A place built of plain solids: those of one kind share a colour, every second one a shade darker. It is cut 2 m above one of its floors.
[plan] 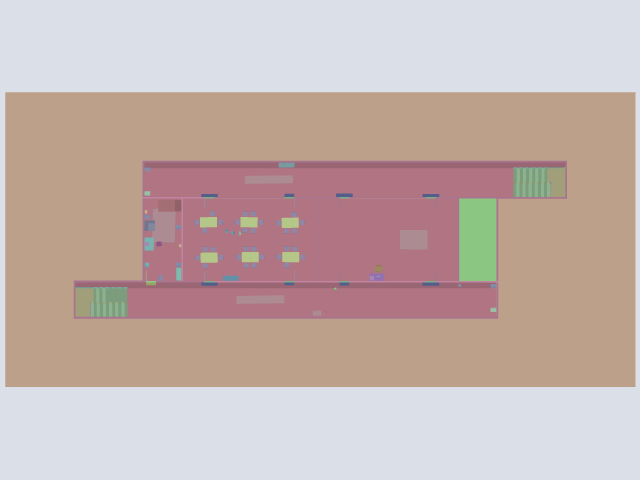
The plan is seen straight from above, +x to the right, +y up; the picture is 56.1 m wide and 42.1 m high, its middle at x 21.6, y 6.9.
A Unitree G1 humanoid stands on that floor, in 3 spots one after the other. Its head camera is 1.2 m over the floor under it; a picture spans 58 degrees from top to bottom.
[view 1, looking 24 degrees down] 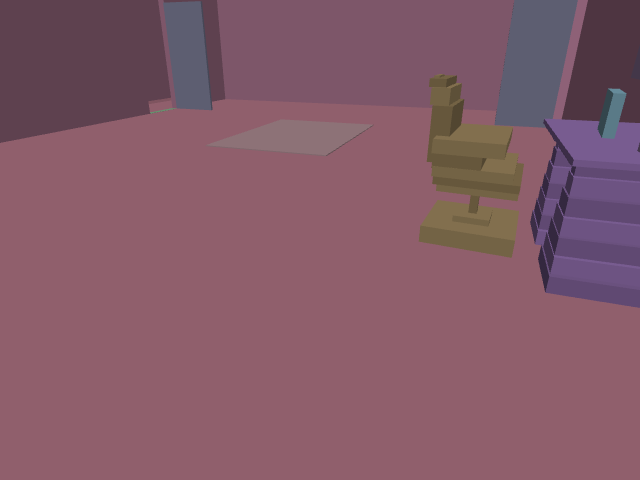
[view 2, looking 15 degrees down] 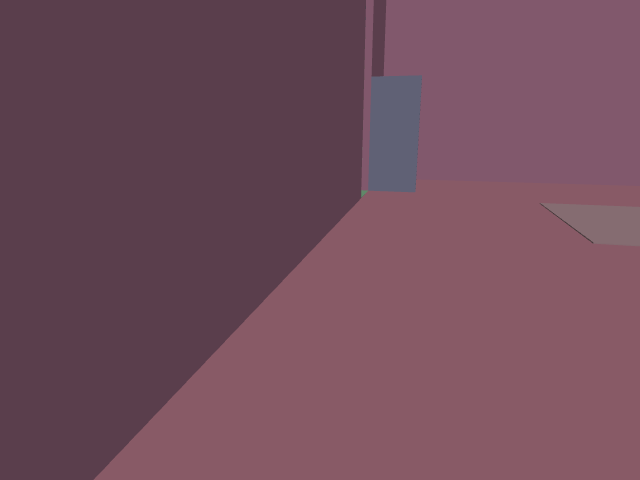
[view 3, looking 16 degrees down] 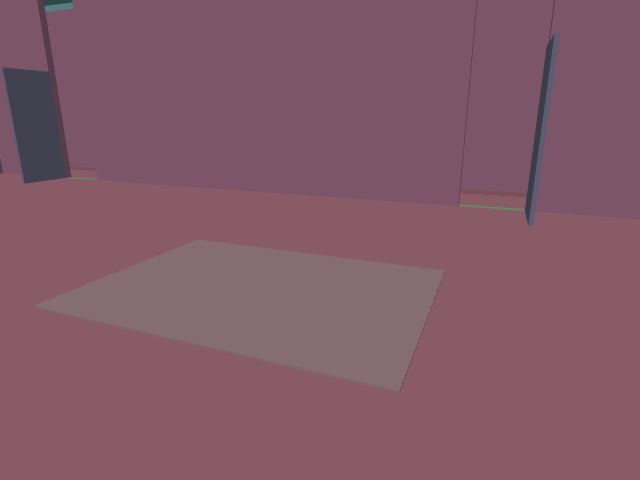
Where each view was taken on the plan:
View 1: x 23.74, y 4.38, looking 20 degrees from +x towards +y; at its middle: floor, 2.95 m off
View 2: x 23.74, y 9.48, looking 14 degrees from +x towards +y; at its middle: wall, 4.59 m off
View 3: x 31.32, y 4.38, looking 112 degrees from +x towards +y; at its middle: floor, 4.35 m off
